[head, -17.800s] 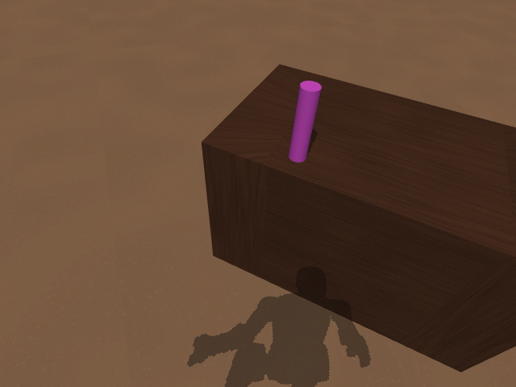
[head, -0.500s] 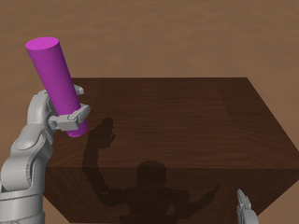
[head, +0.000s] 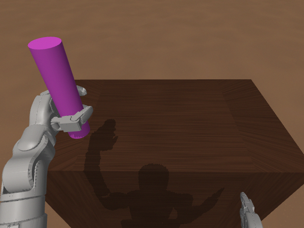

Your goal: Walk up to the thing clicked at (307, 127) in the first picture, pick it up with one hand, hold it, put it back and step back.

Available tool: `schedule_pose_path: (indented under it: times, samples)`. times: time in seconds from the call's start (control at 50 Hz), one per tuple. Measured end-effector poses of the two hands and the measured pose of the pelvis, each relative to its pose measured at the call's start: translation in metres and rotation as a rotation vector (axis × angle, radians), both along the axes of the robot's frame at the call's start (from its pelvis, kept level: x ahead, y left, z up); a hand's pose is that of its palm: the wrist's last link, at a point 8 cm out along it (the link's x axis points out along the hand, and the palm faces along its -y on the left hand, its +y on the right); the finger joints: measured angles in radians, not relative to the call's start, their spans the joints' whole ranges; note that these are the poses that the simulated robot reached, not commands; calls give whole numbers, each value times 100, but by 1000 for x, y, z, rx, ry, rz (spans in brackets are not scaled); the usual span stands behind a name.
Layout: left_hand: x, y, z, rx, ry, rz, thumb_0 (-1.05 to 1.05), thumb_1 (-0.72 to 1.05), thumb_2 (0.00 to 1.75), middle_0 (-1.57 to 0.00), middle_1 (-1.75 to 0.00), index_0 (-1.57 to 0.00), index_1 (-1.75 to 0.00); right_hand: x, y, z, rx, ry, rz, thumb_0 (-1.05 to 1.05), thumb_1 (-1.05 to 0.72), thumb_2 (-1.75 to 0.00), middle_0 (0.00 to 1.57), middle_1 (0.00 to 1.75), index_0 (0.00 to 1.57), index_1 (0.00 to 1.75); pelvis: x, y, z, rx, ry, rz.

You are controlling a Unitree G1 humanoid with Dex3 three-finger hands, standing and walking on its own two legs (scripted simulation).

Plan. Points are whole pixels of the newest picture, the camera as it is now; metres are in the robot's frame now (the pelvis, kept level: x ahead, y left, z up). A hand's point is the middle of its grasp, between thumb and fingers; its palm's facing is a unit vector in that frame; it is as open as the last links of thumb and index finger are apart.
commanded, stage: hold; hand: left
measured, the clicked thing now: (65, 95) +0.34 +0.18 +0.24
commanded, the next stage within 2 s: crouch in 0.02 s
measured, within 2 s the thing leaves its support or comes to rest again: neither
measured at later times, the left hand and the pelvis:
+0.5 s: hand (81, 120) +0.36 +0.17 +0.15, palm faces +0.13 -0.99 +0.01, open 7.2 cm; pelvis -0.01 -0.01 +0.00, yaw +0 degrees
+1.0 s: hand (88, 122) +0.41 +0.18 +0.09, palm faces +0.14 -0.99 +0.00, open 7.2 cm; pelvis -0.01 +0.00 -0.01, yaw -1 degrees
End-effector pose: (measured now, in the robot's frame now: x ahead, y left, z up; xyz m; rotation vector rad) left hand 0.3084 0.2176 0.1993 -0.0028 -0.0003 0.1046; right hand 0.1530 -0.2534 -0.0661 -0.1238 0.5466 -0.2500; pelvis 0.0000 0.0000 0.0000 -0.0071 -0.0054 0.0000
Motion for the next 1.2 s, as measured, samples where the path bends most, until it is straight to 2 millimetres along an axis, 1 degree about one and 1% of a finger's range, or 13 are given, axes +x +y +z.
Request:
schedule_pose_path:
  times: [0.1, 0.18, 0.24, 0.3, 0.36, 0.44, 0.52, 0.6, 0.72, 0.84, 0.94, 1.2]
  samples:
    - [-2, -3, -3, -6, -4, 4, -1, -2, 107, -88, -103, -89, -105, -6, -5, -1, -10, 16, -8, -1, 54, -5, 6, 5, 6, 5, 0, -1, 0, 0, 2, -2]
    - [-4, -4, 0, 0, -24, 11, -1, -2, 107, -89, -103, -89, -105, -6, -7, -1, -16, 23, -13, -1, 53, -5, 6, 5, 6, 5, 0, -2, 0, -1, 0, -2]
    - [-5, -5, 3, 12, -33, 10, -1, -6, 110, -89, -108, -89, -109, -4, -6, -2, -15, 26, -7, -1, 54, -5, 6, 5, 5, 5, 0, -2, 0, -1, -3, 0]
    - [-3, -5, -1, 4, -17, 0, -1, -6, 112, -89, -109, -89, -110, -1, -2, -4, -6, 28, 6, -1, 55, -5, 6, 5, 5, 5, -2, -3, 0, 0, -3, 4]
    - [2, -3, -12, -1, 25, -2, -1, -7, 113, -89, -108, -89, -110, 0, 2, -5, 4, 28, 19, -1, 55, -5, 6, 5, 5, 5, -3, -4, 0, 1, 1, 5]
    - [13, 1, -32, -18, 79, 12, -1, -6, 113, -89, -108, -89, -110, -5, 4, -5, 7, 33, 27, -1, 56, -4, 6, 5, 6, 5, -6, -5, 0, 4, 12, 5]
    - [24, 6, -53, -24, 102, 29, -1, -6, 112, -89, -108, -89, -110, -14, 1, -6, -9, 51, 18, -1, 56, -4, 6, 5, 6, 5, -9, -5, -1, 5, 27, 0]
    - [37, 9, -68, -20, 91, 36, -1, -6, 112, -89, -108, -89, -110, -22, -6, -5, -32, 66, -3, -1, 56, -4, 6, 5, 6, 5, -11, -5, -3, 4, 42, -6]
    - [55, 10, -81, -12, 63, 30, -1, -6, 112, -89, -107, -89, -109, -27, -15, -2, -65, 78, -35, -1, 56, -4, 6, 5, 6, 5, -11, -2, -6, 0, 67, -15]
    - [66, 13, -95, -9, 64, 29, -1, -7, 113, -89, -107, -90, -109, -28, -18, 0, -74, 84, -45, -1, 55, -5, 6, 5, 6, 5, -11, -1, -8, -2, 91, -23]
    - [71, 16, -108, -11, 64, 34, -1, -7, 114, -90, -107, -90, -109, -30, -15, -4, -73, 109, -40, -1, 54, -5, 6, 5, 6, 5, -10, -1, -12, -3, 113, -24]
    - [88, 21, -127, -5, 52, 35, -1, -7, 114, -90, -106, -90, -108, -28, -8, -11, -72, 151, -30, -1, 53, -5, 6, 5, 6, 5, -7, 0, -20, -7, 163, -25]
